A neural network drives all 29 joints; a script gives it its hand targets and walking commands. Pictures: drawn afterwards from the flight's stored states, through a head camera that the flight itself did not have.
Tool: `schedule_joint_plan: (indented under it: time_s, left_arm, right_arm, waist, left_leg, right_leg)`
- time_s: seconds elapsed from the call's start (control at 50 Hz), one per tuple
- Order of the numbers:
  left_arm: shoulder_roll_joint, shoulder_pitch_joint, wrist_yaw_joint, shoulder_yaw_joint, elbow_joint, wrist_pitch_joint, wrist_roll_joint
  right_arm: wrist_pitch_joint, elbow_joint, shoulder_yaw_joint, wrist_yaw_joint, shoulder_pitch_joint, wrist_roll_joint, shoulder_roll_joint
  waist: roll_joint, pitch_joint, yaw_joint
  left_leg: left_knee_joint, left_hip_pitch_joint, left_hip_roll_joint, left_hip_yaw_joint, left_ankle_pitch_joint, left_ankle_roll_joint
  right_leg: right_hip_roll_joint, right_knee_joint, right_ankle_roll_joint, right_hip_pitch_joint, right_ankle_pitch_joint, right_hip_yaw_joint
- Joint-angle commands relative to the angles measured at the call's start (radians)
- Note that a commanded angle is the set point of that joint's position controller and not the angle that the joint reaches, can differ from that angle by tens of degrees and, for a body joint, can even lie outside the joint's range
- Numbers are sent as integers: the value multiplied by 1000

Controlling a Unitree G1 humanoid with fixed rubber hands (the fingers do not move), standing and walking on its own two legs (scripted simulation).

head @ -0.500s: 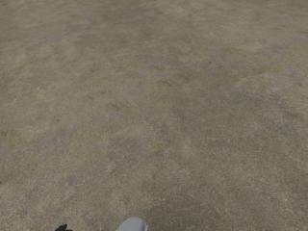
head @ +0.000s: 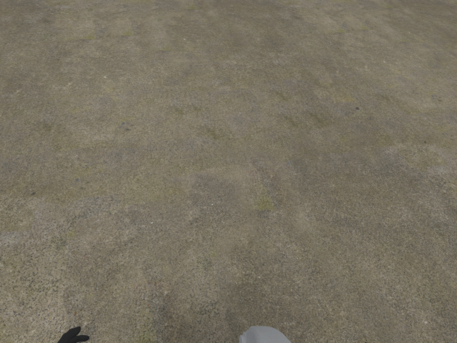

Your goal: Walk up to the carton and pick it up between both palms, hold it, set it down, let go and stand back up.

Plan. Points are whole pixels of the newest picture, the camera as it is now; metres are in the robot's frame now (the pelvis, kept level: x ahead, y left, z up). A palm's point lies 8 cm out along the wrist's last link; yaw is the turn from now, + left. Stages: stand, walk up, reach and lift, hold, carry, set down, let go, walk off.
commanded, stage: walk up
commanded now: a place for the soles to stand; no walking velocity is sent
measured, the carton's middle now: out of the picture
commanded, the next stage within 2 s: none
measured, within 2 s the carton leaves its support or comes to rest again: neither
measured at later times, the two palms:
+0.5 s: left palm out of the picture -0.12 +0.32 -0.09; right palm out of the picture +0.06 -0.23 -0.13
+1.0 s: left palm out of the picture -0.32 +0.37 -0.11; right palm out of the picture +0.06 -0.06 -0.12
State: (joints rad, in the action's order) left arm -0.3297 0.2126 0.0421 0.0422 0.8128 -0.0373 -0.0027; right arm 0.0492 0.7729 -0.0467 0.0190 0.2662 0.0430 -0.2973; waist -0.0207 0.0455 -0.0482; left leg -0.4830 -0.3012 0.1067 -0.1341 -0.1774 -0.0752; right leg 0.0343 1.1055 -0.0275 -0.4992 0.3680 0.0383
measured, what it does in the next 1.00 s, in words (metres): walks backwards, turning left: right foot, then left foot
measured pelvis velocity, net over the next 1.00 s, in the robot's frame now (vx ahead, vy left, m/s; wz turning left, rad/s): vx -0.19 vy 0.10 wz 0.79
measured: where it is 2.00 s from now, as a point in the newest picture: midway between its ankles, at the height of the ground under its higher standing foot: outside the picture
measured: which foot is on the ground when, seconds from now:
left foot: down 0.00-0.26, up 0.28-0.70, down 0.72-1.00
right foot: up 0.00-0.26, down 0.28-0.72, up 0.74-1.00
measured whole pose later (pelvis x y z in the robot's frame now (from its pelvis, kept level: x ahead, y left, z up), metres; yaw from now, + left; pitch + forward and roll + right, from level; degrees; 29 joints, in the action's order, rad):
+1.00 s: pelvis -0.19 +0.10 -0.01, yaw +45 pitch -1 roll +0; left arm -0.31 0.28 0.04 0.05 0.76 0.01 -0.01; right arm 0.09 0.80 -0.05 0.08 0.23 0.05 -0.32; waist -0.01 0.06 -0.06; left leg -0.54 -0.32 0.11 -0.21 -0.19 -0.01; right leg 0.04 0.68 0.01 -0.38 0.31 0.08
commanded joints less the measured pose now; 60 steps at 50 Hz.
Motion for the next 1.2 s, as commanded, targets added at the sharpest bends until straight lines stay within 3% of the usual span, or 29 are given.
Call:
schedule_joint_plan:
  time_s: [0.0,0.02,0.06,0.22,0.24,0.26,0.28,0.3,0.34,0.38,0.48,0.54,0.58,0.64,0.66,0.68,0.7,0.72,0.74,0.78,0.82,0.92,0.98,1.0,1.02,1.04,1.06,1.12,1.18]
  left_arm:
    - [-80,-31,13,23,-91,19,-7]
    - [-75,-28,16,23,-93,18,-9]
    - [-81,0,15,28,-88,11,-26]
    - [-79,167,33,61,-37,25,-15]
    - [-107,197,42,75,-29,32,-1]
    - [-161,144,50,80,-38,36,28]
    - [-200,0,49,90,-78,41,57]
    - [-187,-42,49,91,-72,52,57]
    - [-96,-110,35,54,-60,71,46]
    - [-87,-113,31,51,-78,68,46]
    - [-177,16,27,78,-46,72,64]
    - [-220,68,22,93,-39,75,69]
    - [-241,67,19,101,-46,73,70]
    - [-249,10,15,105,-64,58,74]
    - [-230,-21,14,94,-65,51,68]
    - [-160,12,9,75,-59,44,63]
    - [-83,24,-9,51,-85,36,48]
    - [-63,-39,-6,41,-168,25,4]
    - [-87,-76,3,43,-159,23,-15]
    - [-107,27,9,55,-101,43,-24]
    - [-120,89,0,57,-65,64,-17]
    - [-74,101,2,47,-113,63,-12]
    - [-69,213,16,55,-111,68,8]
    - [-109,241,25,65,-110,70,28]
    - [-179,259,34,64,-104,69,62]
    - [-219,163,45,88,-124,68,68]
    - [-191,101,47,83,-118,77,68]
    - [-103,24,31,56,-109,90,60]
    - [-113,51,26,66,-100,86,63]
  right_arm:
    - [-10,-85,-41,-15,59,14,-152]
    - [-7,-87,-41,-15,67,15,-158]
    - [9,-93,-51,-23,51,4,-184]
    - [26,-139,-50,8,-59,-5,-159]
    - [22,-145,-47,12,-51,-13,-140]
    - [23,-130,-39,11,31,-16,-91]
    - [28,-139,-65,1,-8,17,-164]
    - [32,-131,-77,4,-52,43,-219]
    - [39,-98,-83,23,1,47,-215]
    - [46,-61,-65,53,25,33,-172]
    - [58,-67,-36,78,-117,-12,-118]
    - [41,-66,-35,79,-141,-15,-114]
    - [25,-64,-38,86,-137,-17,-116]
    - [0,-36,-51,89,-56,-23,-122]
    - [-9,-7,-61,84,15,-20,-131]
    - [-15,41,-76,70,90,-17,-171]
    - [-19,40,-86,57,108,-13,-256]
    - [-16,4,-102,46,48,-15,-373]
    - [-12,9,-97,28,-9,-8,-344]
    - [-7,-19,-78,18,-89,16,-271]
    - [-2,-49,-59,34,-121,12,-224]
    - [13,-65,-52,54,-90,8,-199]
    - [20,-86,-37,58,-124,-12,-179]
    - [18,-90,-25,58,-75,-18,-144]
    - [18,-83,-6,56,18,2,-66]
    - [23,-87,-35,37,-25,38,-164]
    - [29,-74,-54,39,-43,58,-221]
    - [32,-18,-51,78,43,49,-178]
    - [34,-15,-31,101,-11,20,-126]
  waist:
    - [141,-132,-20]
    - [146,-141,-22]
    - [112,-108,-16]
    - [146,-99,78]
    - [90,-115,102]
    - [-182,-168,78]
    - [-186,-33,57]
    - [-129,9,57]
    - [1,-7,-6]
    - [-7,-22,6]
    - [-134,46,87]
    - [-175,18,113]
    - [-194,-15,109]
    - [-210,-70,48]
    - [-149,-91,-4]
    - [19,-128,-37]
    - [274,-73,-67]
    - [417,-43,-80]
    - [380,8,-72]
    - [289,-21,-8]
    - [223,-65,18]
    - [201,-45,5]
    - [109,-62,74]
    - [14,-79,89]
    - [-203,-132,73]
    - [-109,-24,51]
    - [-52,32,33]
    - [-51,12,-7]
    - [-100,24,27]
  left_leg:
    - [64,378,-258,-345,512,-99]
    - [67,385,-260,-365,525,-96]
    - [140,287,-275,-409,419,-20]
    - [271,-49,-83,-337,-53,110]
    - [195,-139,-15,-272,-159,162]
    - [-219,-177,77,-159,-289,164]
    - [-532,-341,67,-26,-298,172]
    - [-686,-309,-30,-63,-282,155]
    - [-826,-261,-39,-98,-156,139]
    - [-903,-293,-46,-43,-95,155]
    - [-659,-331,-159,38,-122,193]
    - [-469,-247,-212,82,-202,176]
    - [-355,-154,-220,119,-228,147]
    - [-170,28,-191,183,-219,95]
    - [-39,138,-162,215,-148,74]
    - [33,244,-103,191,-159,50]
    - [151,285,-265,-125,-118,-33]
    - [248,155,-396,-431,-58,-186]
    - [263,98,-376,-374,-57,-210]
    - [158,107,-276,-207,87,-172]
    - [112,58,-215,-153,108,-145]
    - [132,-36,-235,-316,48,-158]
    - [108,-220,-166,-353,-167,-67]
    - [18,-320,-98,-303,-261,2]
    - [-326,-356,15,-116,-307,98]
    - [-472,-386,-56,-56,-270,131]
    - [-541,-333,-119,-51,-208,134]
    - [-652,-281,-153,-19,-61,145]
    - [-592,-277,-186,48,-48,153]
  right_leg:
    - [-3,-179,-2,-118,54,-31]
    - [3,-216,2,-91,60,-32]
    - [3,-232,36,-10,4,-47]
    - [32,-666,81,420,-80,-24]
    - [-45,-768,125,527,-78,-79]
    - [-337,-837,234,499,73,-387]
    - [-539,-952,352,300,27,-509]
    - [-564,-957,386,184,-71,-459]
    - [-384,-834,276,194,-202,-231]
    - [-314,-783,254,241,-188,-128]
    - [-330,-815,256,318,-86,-63]
    - [-378,-797,283,344,-94,-18]
    - [-398,-782,284,329,-68,19]
    - [-402,-722,246,267,-26,79]
    - [-377,-624,211,212,-3,123]
    - [-302,-408,150,144,19,190]
    - [-209,-185,79,-87,246,227]
    - [-86,-105,27,-200,374,88]
    - [-104,-26,38,-183,328,5]
    - [-100,-44,40,-135,137,9]
    - [-68,-132,40,-11,-2,34]
    - [-8,-354,33,129,-26,20]
    - [-11,-637,52,433,-201,-17]
    - [-118,-745,91,543,-104,-137]
    - [-429,-874,157,585,159,-443]
    - [-586,-984,205,355,227,-547]
    - [-541,-986,207,256,204,-469]
    - [-349,-877,181,266,-8,-116]
    - [-331,-860,191,285,-8,18]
